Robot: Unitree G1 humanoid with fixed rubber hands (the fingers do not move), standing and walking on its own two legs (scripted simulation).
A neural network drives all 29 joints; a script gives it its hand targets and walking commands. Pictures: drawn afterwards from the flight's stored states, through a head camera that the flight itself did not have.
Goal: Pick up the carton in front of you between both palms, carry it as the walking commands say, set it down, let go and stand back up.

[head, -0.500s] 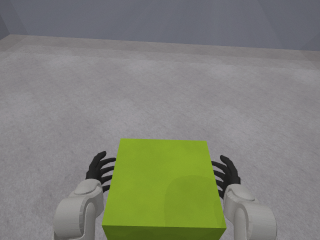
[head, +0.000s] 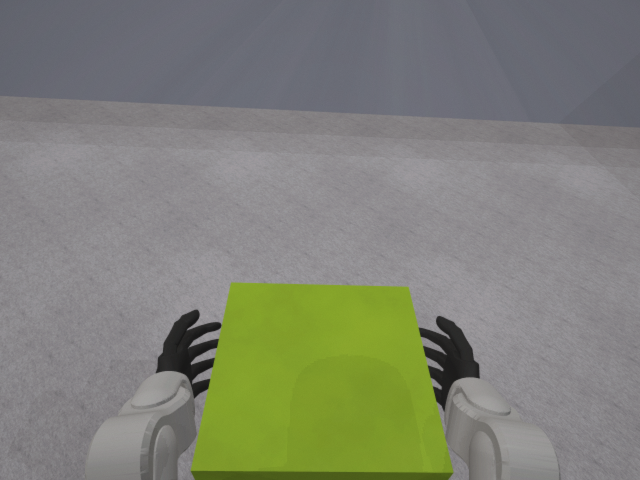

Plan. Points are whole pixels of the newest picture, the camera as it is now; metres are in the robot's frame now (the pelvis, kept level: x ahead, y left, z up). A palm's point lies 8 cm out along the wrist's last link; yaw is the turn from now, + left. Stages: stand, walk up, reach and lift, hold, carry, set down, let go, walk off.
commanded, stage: carry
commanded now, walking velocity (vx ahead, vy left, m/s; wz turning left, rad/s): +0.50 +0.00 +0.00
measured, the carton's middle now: (316, 416) +0.23 +0.00 +0.00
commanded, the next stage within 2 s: none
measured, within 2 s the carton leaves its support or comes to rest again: neither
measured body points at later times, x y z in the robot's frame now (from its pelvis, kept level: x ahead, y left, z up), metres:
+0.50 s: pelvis +0.33 -0.03 -0.01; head +0.32 -0.04 +0.44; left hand +0.55 +0.14 +0.07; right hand +0.58 -0.17 +0.06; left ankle +0.12 +0.07 -0.65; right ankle +0.42 -0.11 -0.73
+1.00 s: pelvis +0.58 +0.01 +0.00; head +0.58 +0.03 +0.45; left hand +0.82 +0.17 +0.08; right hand +0.82 -0.13 +0.09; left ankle +0.65 +0.10 -0.73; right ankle +0.50 -0.11 -0.73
